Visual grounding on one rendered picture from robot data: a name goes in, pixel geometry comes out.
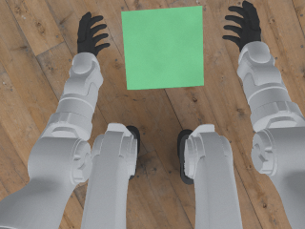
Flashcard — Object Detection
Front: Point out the left robot forearm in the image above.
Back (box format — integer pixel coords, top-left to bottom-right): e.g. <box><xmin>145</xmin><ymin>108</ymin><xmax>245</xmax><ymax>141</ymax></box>
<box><xmin>28</xmin><ymin>52</ymin><xmax>104</xmax><ymax>176</ymax></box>

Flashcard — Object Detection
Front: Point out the right robot hand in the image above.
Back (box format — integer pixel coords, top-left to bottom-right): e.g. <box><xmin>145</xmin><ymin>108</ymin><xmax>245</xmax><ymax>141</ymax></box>
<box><xmin>222</xmin><ymin>0</ymin><xmax>261</xmax><ymax>52</ymax></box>

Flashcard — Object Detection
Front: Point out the carton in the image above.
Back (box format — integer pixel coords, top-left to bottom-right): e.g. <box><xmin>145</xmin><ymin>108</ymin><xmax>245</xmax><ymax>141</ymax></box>
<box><xmin>121</xmin><ymin>6</ymin><xmax>204</xmax><ymax>91</ymax></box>

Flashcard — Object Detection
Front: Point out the robot left upper arm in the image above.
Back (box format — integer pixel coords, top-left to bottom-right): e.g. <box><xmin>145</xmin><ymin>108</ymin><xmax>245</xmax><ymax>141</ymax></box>
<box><xmin>0</xmin><ymin>136</ymin><xmax>92</xmax><ymax>229</ymax></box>

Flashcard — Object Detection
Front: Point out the left robot hand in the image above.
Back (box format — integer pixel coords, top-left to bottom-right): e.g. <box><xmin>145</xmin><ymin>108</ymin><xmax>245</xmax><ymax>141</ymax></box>
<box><xmin>77</xmin><ymin>11</ymin><xmax>111</xmax><ymax>58</ymax></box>

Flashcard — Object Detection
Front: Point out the robot left shin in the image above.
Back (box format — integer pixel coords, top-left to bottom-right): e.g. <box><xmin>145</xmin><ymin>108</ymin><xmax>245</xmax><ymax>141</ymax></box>
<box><xmin>91</xmin><ymin>122</ymin><xmax>132</xmax><ymax>159</ymax></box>

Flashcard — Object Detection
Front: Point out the robot right upper arm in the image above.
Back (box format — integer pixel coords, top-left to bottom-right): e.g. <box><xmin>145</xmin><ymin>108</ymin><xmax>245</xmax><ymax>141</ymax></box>
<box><xmin>251</xmin><ymin>126</ymin><xmax>305</xmax><ymax>229</ymax></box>

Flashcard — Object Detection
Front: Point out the robot left foot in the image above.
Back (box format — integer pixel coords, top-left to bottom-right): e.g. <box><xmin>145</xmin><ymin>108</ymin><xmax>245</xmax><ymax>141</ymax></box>
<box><xmin>126</xmin><ymin>125</ymin><xmax>140</xmax><ymax>180</ymax></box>

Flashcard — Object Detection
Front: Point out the right robot forearm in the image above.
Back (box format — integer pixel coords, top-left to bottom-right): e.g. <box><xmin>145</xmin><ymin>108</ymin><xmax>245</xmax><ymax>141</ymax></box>
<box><xmin>236</xmin><ymin>41</ymin><xmax>305</xmax><ymax>133</ymax></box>

